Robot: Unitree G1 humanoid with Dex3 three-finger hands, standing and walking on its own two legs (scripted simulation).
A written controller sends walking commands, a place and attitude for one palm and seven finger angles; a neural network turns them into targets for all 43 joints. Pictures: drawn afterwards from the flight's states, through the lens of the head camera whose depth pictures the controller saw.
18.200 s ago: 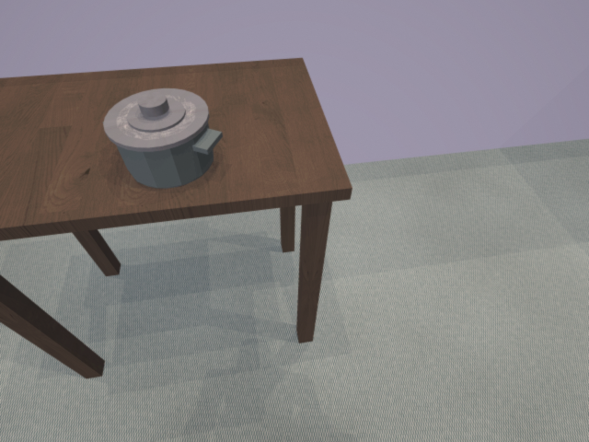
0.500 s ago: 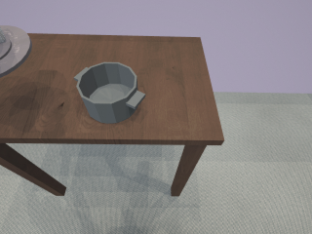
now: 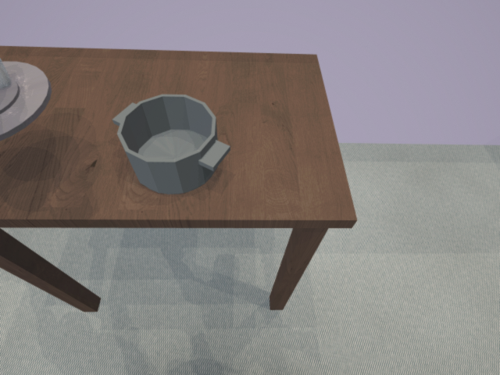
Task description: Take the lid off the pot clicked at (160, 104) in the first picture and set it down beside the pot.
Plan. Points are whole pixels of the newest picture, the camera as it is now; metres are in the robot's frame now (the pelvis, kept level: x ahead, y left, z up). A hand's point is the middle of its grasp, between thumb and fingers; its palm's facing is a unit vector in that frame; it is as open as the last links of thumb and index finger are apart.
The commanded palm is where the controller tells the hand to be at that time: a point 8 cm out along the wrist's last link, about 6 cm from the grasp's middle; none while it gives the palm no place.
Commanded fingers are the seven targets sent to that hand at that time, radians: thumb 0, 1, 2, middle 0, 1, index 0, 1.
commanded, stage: lower the lid onto the table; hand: left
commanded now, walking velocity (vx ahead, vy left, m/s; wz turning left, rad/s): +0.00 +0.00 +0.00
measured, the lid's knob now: out of the picture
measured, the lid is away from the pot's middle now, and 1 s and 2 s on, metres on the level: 0.24 0.24 0.24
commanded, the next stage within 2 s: open the fingers wide in 1.90 s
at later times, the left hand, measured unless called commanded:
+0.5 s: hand out of the picture +0.46 +0.34 +0.18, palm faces -0.39 -0.23 -0.89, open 6.8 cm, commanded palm +0.49 +0.35 +0.25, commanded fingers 0.00 0.67 0.92 -0.81 -1.11 -0.91 -1.14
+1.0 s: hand out of the picture +0.46 +0.34 +0.14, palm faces -0.45 -0.23 -0.86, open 6.8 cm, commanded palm +0.50 +0.35 +0.22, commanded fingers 0.00 0.67 0.92 -0.81 -1.11 -0.91 -1.14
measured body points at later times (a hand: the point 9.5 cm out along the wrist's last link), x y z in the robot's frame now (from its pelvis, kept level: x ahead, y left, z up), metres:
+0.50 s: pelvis +0.00 +0.00 +0.00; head +0.07 +0.01 +0.44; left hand +0.48 +0.34 +0.23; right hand +0.00 -0.28 -0.13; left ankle -0.05 +0.10 -0.74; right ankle +0.00 -0.16 -0.74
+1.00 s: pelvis -0.01 +0.00 -0.01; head +0.08 +0.02 +0.43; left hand +0.48 +0.35 +0.19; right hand -0.02 -0.28 -0.13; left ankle -0.05 +0.10 -0.74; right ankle +0.00 -0.16 -0.74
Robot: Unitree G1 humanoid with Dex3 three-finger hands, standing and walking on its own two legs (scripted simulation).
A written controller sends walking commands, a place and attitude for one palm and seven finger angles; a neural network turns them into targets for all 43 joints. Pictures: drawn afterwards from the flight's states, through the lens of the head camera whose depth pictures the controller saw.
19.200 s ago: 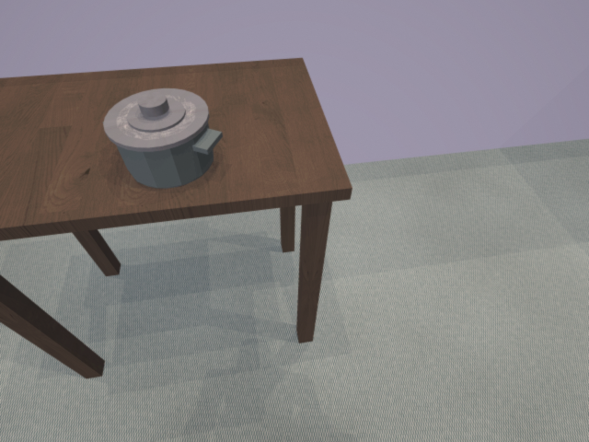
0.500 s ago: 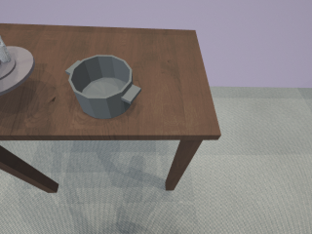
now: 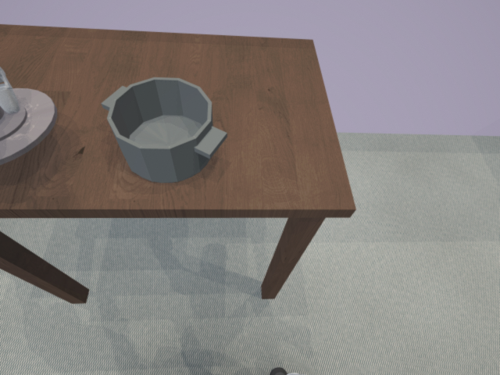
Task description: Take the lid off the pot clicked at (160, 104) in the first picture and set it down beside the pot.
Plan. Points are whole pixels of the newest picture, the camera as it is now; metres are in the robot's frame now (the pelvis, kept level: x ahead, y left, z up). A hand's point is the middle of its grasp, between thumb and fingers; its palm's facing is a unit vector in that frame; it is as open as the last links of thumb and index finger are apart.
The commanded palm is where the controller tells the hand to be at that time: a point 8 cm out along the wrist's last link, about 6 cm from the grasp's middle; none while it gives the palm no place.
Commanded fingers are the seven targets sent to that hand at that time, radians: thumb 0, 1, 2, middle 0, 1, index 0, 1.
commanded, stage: lower the lid onto the table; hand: left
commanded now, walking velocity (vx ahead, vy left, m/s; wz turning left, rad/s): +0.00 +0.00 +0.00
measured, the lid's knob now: out of the picture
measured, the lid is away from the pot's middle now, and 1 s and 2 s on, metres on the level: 0.24 0.24 0.24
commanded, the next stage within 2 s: open the fingers wide in 0.90 s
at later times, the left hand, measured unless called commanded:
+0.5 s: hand out of the picture +0.47 +0.34 +0.12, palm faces -0.48 -0.23 -0.85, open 6.8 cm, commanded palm +0.52 +0.35 +0.19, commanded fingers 0.00 0.67 0.92 -0.81 -1.11 -0.91 -1.14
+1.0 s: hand (2, 132) +0.47 +0.34 +0.10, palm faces -0.49 -0.23 -0.84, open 6.8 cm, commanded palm +0.49 +0.34 +0.16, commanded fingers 0.00 0.66 0.90 -0.79 -1.11 -0.90 -1.14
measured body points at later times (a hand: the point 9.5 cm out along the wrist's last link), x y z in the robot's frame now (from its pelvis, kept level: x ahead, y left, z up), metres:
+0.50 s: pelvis +0.00 +0.00 -0.01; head +0.10 +0.03 +0.43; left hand +0.49 +0.35 +0.17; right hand -0.04 -0.27 -0.12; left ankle -0.04 +0.10 -0.73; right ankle +0.01 -0.16 -0.73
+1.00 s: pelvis -0.01 +0.00 -0.02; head +0.11 +0.03 +0.42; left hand +0.50 +0.35 +0.15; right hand -0.05 -0.27 -0.13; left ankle -0.04 +0.10 -0.73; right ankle +0.01 -0.16 -0.73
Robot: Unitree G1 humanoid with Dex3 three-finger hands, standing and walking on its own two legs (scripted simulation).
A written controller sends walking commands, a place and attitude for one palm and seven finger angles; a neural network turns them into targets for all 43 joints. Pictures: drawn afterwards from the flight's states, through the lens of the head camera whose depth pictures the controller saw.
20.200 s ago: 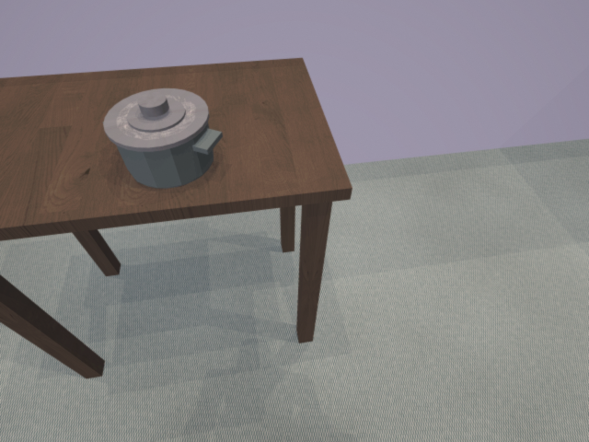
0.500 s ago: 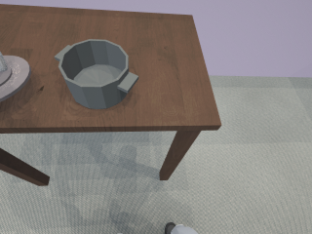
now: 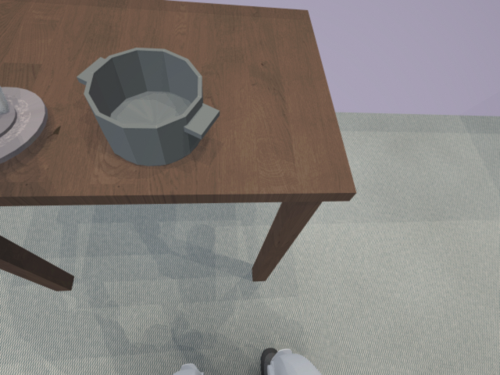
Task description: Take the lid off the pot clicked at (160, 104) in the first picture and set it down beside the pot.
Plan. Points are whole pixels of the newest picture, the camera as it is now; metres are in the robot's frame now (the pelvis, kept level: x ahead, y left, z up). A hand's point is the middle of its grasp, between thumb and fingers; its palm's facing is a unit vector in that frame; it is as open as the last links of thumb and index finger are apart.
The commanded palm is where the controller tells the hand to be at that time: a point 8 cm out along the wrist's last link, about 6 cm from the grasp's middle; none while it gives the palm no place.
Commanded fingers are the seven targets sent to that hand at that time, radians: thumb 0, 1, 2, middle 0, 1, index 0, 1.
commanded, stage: open the fingers wide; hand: left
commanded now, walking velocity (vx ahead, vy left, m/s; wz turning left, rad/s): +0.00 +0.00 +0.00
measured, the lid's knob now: out of the picture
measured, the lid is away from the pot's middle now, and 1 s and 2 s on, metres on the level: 0.24 0.24 0.24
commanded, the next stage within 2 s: raise the empty hand in 1.10 s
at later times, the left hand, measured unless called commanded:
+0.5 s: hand out of the picture +0.46 +0.34 +0.11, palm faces -0.47 -0.10 -0.88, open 6.9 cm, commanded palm +0.50 +0.34 +0.18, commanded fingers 0.00 0.27 0.65 -0.48 -1.00 -0.52 -1.02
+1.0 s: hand out of the picture +0.47 +0.34 +0.12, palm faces -0.44 -0.10 -0.89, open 10.7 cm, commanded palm +0.50 +0.34 +0.18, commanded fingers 0.00 -0.02 0.67 -0.36 -0.85 -0.36 -0.85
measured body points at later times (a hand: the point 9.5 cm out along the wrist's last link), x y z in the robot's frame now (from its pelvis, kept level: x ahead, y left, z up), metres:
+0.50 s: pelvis -0.01 -0.01 +0.00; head +0.10 +0.02 +0.44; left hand +0.48 +0.34 +0.16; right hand +0.02 -0.28 -0.12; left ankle -0.03 +0.09 -0.71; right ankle +0.02 -0.16 -0.71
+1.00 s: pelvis +0.00 +0.00 +0.00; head +0.10 +0.02 +0.44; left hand +0.49 +0.34 +0.17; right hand -0.02 -0.27 -0.12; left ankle -0.03 +0.09 -0.71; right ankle +0.02 -0.16 -0.71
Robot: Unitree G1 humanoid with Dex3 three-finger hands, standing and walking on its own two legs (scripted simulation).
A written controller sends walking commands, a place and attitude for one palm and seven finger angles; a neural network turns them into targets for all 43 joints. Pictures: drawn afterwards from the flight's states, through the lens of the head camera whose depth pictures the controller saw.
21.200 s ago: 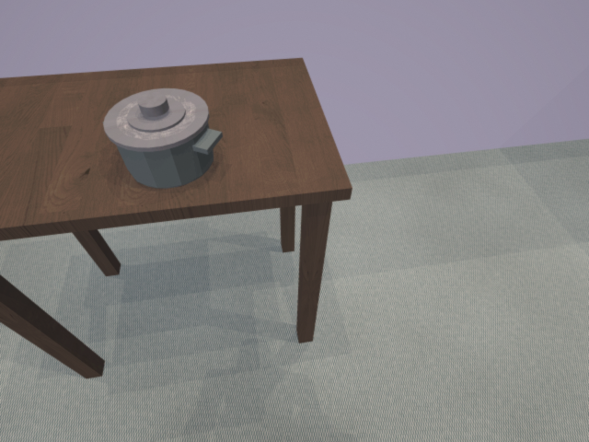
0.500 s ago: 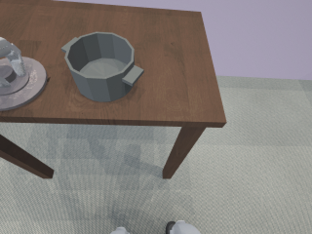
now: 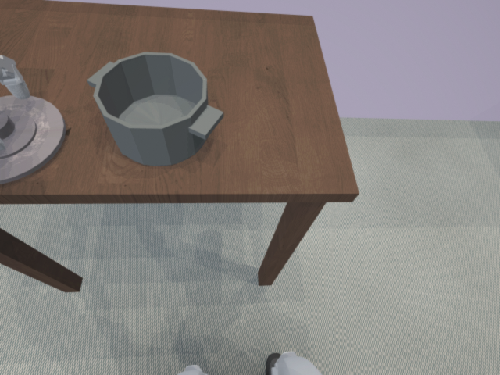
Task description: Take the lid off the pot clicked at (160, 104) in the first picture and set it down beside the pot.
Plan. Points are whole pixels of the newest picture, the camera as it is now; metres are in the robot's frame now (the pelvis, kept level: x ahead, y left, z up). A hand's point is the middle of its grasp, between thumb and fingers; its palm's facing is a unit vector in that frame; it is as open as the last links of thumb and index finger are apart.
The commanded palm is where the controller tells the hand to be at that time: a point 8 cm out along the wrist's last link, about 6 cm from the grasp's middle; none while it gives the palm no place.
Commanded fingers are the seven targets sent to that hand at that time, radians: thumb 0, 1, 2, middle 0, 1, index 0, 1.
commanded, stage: open the fingers wide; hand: left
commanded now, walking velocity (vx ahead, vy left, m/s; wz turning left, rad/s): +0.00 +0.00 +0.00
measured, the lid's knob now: out of the picture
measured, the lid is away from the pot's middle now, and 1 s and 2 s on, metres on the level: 0.24 0.24 0.24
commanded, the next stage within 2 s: raise the empty hand in 0.10 s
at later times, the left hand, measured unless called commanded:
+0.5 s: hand out of the picture +0.46 +0.36 +0.14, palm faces -0.41 -0.11 -0.90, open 11.0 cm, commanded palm +0.50 +0.35 +0.21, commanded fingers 0.00 -0.03 0.69 -0.36 -0.83 -0.36 -0.83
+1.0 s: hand out of the picture +0.46 +0.36 +0.19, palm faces -0.37 -0.12 -0.92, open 11.1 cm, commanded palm +0.50 +0.36 +0.27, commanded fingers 0.00 -0.03 0.69 -0.36 -0.83 -0.36 -0.83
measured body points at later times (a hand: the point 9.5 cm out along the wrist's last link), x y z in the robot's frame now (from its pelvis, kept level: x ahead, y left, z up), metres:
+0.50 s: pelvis +0.00 +0.01 +0.00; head +0.09 +0.03 +0.44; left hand +0.48 +0.36 +0.19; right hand +0.01 -0.27 -0.11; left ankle -0.03 +0.09 -0.71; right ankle +0.03 -0.16 -0.71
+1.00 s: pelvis +0.00 +0.00 +0.01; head +0.08 +0.02 +0.45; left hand +0.48 +0.36 +0.25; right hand +0.01 -0.27 -0.11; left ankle -0.03 +0.09 -0.71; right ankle +0.03 -0.16 -0.71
